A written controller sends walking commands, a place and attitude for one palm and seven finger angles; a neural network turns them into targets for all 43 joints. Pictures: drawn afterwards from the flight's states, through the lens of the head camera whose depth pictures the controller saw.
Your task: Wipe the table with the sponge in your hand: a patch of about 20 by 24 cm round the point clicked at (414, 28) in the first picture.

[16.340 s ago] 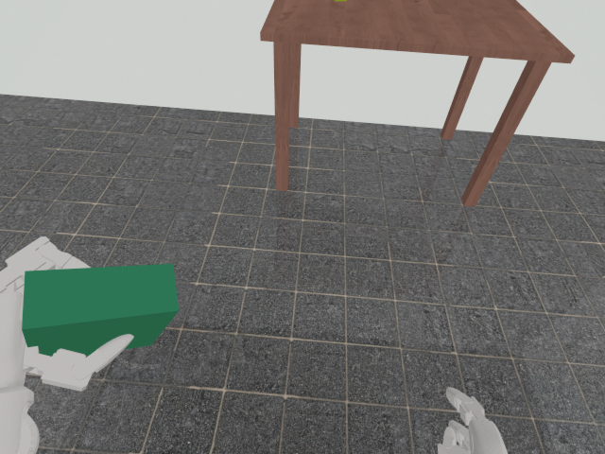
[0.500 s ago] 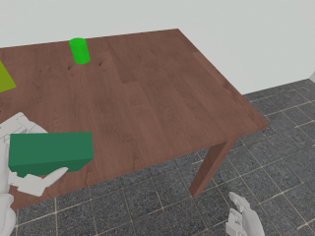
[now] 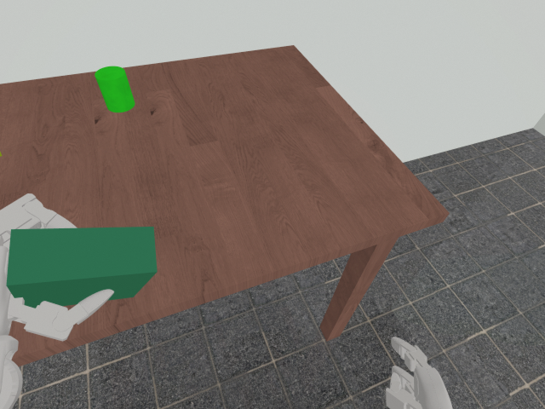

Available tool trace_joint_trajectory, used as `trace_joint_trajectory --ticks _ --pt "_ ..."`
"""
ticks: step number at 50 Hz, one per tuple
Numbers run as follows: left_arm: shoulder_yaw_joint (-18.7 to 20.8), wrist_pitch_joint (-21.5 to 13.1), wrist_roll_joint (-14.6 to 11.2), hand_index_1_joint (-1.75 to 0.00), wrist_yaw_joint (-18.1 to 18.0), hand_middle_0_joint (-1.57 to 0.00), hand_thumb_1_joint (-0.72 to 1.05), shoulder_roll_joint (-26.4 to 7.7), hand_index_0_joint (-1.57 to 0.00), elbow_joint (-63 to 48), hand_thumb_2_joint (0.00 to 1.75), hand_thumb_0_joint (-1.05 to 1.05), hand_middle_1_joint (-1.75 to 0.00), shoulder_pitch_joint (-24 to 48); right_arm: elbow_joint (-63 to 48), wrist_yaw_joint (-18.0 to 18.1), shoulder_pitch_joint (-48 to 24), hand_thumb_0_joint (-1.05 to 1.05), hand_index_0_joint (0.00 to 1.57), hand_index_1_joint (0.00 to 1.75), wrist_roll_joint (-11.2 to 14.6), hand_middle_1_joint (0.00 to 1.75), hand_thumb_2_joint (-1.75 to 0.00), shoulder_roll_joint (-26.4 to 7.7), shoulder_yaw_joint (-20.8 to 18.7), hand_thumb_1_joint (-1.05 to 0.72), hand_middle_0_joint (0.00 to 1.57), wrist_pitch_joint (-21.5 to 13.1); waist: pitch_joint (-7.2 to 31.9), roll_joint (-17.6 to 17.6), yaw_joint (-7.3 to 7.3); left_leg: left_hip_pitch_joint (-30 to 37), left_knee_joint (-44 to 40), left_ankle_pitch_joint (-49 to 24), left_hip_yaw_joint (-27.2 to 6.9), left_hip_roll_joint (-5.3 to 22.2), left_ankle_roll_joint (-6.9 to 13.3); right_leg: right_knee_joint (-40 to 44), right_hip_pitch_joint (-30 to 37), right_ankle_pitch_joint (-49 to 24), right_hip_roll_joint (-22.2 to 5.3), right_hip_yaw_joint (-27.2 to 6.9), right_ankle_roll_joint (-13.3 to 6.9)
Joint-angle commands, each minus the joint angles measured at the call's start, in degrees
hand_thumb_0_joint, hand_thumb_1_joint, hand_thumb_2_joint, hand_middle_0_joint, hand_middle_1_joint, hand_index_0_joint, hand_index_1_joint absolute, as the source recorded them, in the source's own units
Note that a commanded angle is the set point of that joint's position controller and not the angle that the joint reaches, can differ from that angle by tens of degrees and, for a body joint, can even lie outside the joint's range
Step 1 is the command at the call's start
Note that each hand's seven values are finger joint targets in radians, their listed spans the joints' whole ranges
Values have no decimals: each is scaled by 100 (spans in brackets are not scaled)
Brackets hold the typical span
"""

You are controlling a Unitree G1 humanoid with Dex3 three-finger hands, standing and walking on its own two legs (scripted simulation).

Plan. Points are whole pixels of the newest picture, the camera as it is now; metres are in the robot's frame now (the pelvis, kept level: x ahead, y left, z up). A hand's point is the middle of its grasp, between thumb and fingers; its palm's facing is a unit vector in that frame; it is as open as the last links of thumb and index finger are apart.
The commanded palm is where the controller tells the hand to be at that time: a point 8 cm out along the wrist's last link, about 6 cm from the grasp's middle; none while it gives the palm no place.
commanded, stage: shuffle to correct the standing spot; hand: left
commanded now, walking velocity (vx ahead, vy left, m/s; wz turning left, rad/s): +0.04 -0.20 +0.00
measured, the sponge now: (104, 269) +0.23 +0.21 +0.14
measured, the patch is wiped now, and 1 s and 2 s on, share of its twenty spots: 0.00 0.00 0.00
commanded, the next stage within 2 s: come to a stop and stand still in 0.46 s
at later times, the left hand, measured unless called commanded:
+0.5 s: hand (106, 260) +0.23 +0.20 +0.16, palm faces +0.34 -0.84 -0.42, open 9.4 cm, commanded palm +0.17 +0.24 +0.18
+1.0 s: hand (84, 276) +0.21 +0.22 +0.16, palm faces +0.37 -0.84 -0.39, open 9.3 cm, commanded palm +0.16 +0.25 +0.18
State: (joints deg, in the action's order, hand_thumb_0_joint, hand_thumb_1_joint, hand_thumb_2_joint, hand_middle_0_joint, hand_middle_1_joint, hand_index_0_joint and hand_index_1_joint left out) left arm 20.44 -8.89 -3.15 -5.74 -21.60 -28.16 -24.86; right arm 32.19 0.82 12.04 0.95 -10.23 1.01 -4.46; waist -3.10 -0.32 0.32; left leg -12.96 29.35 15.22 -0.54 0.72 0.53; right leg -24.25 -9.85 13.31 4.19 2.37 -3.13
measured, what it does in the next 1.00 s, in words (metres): stands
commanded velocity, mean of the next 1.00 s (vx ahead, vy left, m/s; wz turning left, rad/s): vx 0.03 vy -0.10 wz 0.00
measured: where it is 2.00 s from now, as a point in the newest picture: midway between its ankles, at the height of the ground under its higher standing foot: outside the picture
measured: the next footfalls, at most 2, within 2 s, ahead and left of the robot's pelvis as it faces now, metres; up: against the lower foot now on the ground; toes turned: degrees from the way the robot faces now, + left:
none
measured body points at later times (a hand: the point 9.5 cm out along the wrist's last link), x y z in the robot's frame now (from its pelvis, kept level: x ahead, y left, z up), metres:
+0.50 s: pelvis +0.01 -0.04 -0.01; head +0.04 -0.03 +0.44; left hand +0.21 +0.25 +0.18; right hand +0.18 -0.27 -0.09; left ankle +0.01 +0.10 -0.73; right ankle +0.00 -0.08 -0.74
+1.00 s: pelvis +0.00 -0.03 -0.01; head +0.00 -0.01 +0.44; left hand +0.19 +0.26 +0.18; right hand +0.15 -0.27 -0.09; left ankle +0.02 +0.08 -0.74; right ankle +0.02 -0.12 -0.74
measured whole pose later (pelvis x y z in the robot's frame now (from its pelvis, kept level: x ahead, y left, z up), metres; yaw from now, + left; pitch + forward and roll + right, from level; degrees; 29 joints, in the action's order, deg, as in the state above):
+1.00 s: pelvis +0.00 -0.03 -0.01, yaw -1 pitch -2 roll -1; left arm 21.6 -13.8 -2.8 -5.9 -22.2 -26.2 -25.2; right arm 34.2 1.8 14.5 0.8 -11.8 -0.1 -7.9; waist -3.0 -0.7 0.1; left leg -15.0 32.8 16.1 0.2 0.0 1.1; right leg -31.6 -15.1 14.4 2.6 2.3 -2.2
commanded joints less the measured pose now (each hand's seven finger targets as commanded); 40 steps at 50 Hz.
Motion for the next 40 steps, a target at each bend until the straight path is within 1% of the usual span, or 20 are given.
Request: trace_joint_trajectory --ticks 1,7,9,12,17,19,21,23,25,27,29,30,31,32,33,34,35,36,38,40 --pt "653 -331 -170 -160 -97 -120 10 -929 -120 -1299 130 0 -160 279 -912 76 -463 0 20 30 13 30 -90 -828 -404 -90 20 -267 938 286 -25 103 -73 -1120 -461 674 159 156 208 -1070 -720 -610 -70" --pt "769 -266 -267 -160 -176 -120 10 -1079 -120 -1417 130 0 -160 371 -887 111 -478 0 20 30 44 30 -90 -763 -420 -90 20 -240 735 -175 -55 -276 856 -177 2 243 62 512 -31 -793 -1335 -1517 -465" --pt "714 -273 -270 -160 -219 -120 10 -1018 -120 -1469 130 0 -160 310 -833 108 -485 0 20 30 36 30 -90 -739 -371 -90 20 -216 703 -149 -73 -294 836 -209 23 221 58 464 0 -885 -1405 -1476 -539" --pt "875 -311 -265 -160 -225 -120 10 -1157 -120 -1575 130 0 -160 265 -862 125 -508 0 20 30 14 30 -90 -763 -399 -90 20 -207 710 65 -39 51 415 -686 47 339 112 238 -39 -1225 -1198 -1127 -306" --pt "846 -316 -152 -160 -140 -120 10 -1166 -120 -1720 130 0 -160 326 -909 137 -515 0 20 30 -38 30 -90 -864 -425 -90 20 -135 769 1034 -18 290 -186 -2010 -1152 1294 565 -510 -189 -730 -411 -309 312" --pt "771 -277 -138 -160 -97 -120 10 -1068 -120 -1698 130 0 -160 194 -931 115 -489 0 20 30 -33 30 -90 -853 -402 -90 20 -144 775 942 -28 193 -52 -2030 -956 1196 468 -176 13 -691 -382 -248 232" --pt "795 -241 -173 -160 -72 -120 10 -1032 -120 -1586 130 0 -160 70 -959 75 -366 0 20 30 11 30 -90 -869 -465 -90 20 -138 941 403 -27 -116 520 -1678 -427 844 269 146 509 -1288 -617 -524 57" --pt "878 -202 -245 -160 -121 -120 10 -1089 -120 -1525 130 0 -160 -140 -965 52 -353 0 20 30 75 30 -90 -830 -503 -90 20 -163 1133 -196 -51 -531 1399 -980 98 283 20 184 791 -2452 -1307 -1438 -413" --pt "928 -288 -296 -160 -155 -120 10 -1148 -120 -1565 130 0 -160 -80 -969 19 -363 0 20 30 43 30 -90 -739 -430 -90 20 -154 960 -326 26 -1264 1694 761 155 110 -52 202 1073 -3029 -1696 -1678 -685" --pt "930 -349 -266 -160 -178 -120 10 -1169 -120 -1601 130 0 -160 -1 -938 51 -434 0 20 30 8 30 -90 -644 -333 -90 20 -157 735 -274 46 -1112 1174 826 183 209 2 112 801 -2947 -1658 -1506 -696" --pt "845 -347 -246 -160 -202 -120 10 -1097 -120 -1582 130 0 -160 92 -825 94 -400 0 20 30 -62 30 -90 -644 -269 -90 20 -132 852 81 -64 110 36 -398 300 226 116 -281 98 -2097 -1235 -845 -287" --pt "3871 -830 624 -160 -79 -120 10 -5020 -120 -2071 130 0 -160 5535 -347 182 766 0 20 30 -184 30 -90 -931 -678 -90 20 -793 -35 -800 -4 398 -494 -904 902 307 115 -131 -1465 -2974 -432 -562 1040" --pt "1717 -602 111 -160 283 -120 10 -1952 -120 897 130 0 -160 2794 -561 189 -68 0 20 30 -140 30 -90 -667 -518 -90 20 -734 848 -284 121 643 -505 -1930 234 282 249 -725 -914 -2961 -697 -852 787" --pt "1237 -518 22 -160 381 -120 10 -1382 -120 1208 130 0 -160 1661 -658 116 101 0 20 30 -3 30 -90 -986 -686 -90 20 -709 1200 632 134 1319 272 -2401 135 758 421 -1296 -1027 -3197 -708 -1232 939" --pt "455 -503 -91 -160 429 -120 10 -652 -120 618 130 0 -160 1311 -783 -5 47 0 20 30 36 30 -90 -982 -653 -90 20 -646 1619 1847 -10 1714 234 -2911 -374 1201 861 -2475 -1212 -2318 -640 -659 839" --pt "388 -570 -53 -160 413 -120 10 -807 -120 -368 130 0 -160 1596 -922 -139 38 0 20 30 -19 30 -90 -956 -690 -90 20 -558 1509 2074 -11 1537 -169 -3189 -961 1563 1155 -2979 -1373 158 -474 -523 761" --pt "283 -576 -5 -160 410 -120 10 -745 -120 -875 130 0 -160 1518 -1049 -249 -206 0 20 30 -14 30 -90 -920 -687 -90 20 -538 1098 1680 110 1057 -198 -3042 -938 1655 1123 -2601 -1397 1165 -501 -548 662" --pt "286 -551 32 -160 360 -120 10 -685 -120 -1073 130 0 -160 1134 -1162 -320 -305 0 20 30 9 30 -90 -870 -634 -90 20 -561 909 1225 167 337 -135 -2649 -680 1569 918 -1813 -813 1078 -617 -471 541" --pt "686 -554 62 -160 112 -120 10 -1014 -120 -1315 130 0 -160 229 -1219 -419 -337 0 20 30 195 30 -90 -744 -465 -90 20 -627 1220 74 233 -450 738 -1449 140 785 334 -342 588 -824 -612 -269 306" --pt "1078 -611 -83 -160 -49 -120 10 -1329 -120 -1409 130 0 -160 252 -1158 -263 -282 0 20 30 83 30 -90 -696 -426 -90 20 -669 1061 -1186 97 -1069 1769 604 369 -114 -28 411 384 -1531 -1523 -1499 -234"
